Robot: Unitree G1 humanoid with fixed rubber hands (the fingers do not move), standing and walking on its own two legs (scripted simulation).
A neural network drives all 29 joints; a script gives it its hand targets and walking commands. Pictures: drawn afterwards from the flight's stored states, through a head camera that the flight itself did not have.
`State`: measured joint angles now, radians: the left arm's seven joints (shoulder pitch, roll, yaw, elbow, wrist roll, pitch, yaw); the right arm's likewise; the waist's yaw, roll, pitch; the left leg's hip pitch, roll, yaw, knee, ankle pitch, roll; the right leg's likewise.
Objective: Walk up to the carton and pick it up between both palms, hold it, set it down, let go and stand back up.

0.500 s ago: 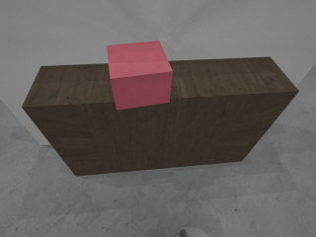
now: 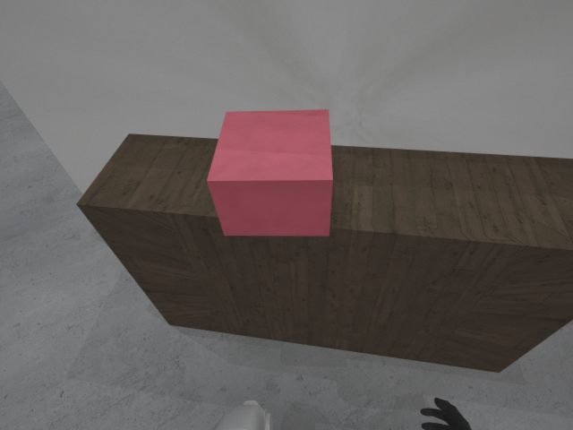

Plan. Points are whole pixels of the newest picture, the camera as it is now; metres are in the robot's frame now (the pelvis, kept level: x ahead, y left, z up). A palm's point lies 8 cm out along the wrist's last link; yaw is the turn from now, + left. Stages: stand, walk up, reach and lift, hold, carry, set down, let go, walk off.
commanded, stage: walk up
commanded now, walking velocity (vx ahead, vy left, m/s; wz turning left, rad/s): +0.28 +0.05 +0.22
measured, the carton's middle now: (276, 172) +0.58 +0.06 -0.01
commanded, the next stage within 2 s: none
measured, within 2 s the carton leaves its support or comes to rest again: neither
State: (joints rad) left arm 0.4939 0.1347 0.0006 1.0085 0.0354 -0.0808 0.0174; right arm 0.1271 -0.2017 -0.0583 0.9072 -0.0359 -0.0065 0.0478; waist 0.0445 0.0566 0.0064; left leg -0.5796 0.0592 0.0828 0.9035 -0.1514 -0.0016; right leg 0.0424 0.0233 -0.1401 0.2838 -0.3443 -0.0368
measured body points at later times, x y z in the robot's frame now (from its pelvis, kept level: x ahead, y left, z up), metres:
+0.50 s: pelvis +0.19 +0.01 +0.01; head +0.24 +0.03 +0.45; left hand +0.26 +0.25 -0.15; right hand +0.20 -0.23 -0.14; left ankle +0.18 +0.08 -0.74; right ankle +0.29 -0.13 -0.69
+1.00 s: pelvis +0.13 +0.03 -0.01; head +0.16 -0.01 +0.44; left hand +0.17 +0.33 -0.11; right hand +0.25 -0.23 -0.16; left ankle +0.07 +0.19 -0.65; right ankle +0.29 -0.09 -0.74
